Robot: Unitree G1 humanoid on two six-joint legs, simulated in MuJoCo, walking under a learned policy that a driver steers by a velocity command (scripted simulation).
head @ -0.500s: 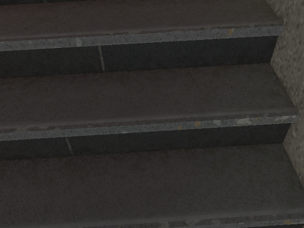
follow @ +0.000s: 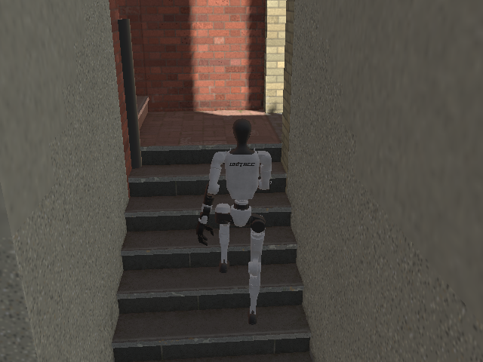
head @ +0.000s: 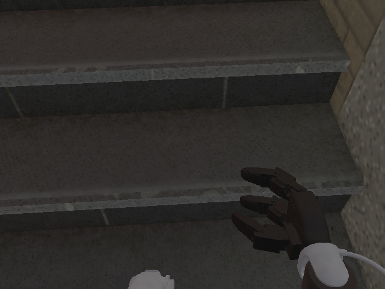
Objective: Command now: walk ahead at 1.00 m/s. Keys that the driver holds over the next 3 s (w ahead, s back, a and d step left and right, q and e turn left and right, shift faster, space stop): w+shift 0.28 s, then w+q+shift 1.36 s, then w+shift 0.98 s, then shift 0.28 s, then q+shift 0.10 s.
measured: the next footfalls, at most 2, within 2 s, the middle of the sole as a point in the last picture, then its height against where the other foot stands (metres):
left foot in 0.04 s outside the picture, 0.17 m higher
right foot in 0.32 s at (253, 261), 0.17 m higher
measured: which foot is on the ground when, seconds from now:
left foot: up 0.00-0.02, down 0.04-0.34, up 0.36-0.72, down 0.74-1.00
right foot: down 0.00-0.04, up 0.06-0.30, down 0.32-0.72, up 0.74-1.00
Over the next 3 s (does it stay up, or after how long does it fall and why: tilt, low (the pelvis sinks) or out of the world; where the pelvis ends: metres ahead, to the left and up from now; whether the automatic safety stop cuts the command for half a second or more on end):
stays up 1.75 1.25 1.10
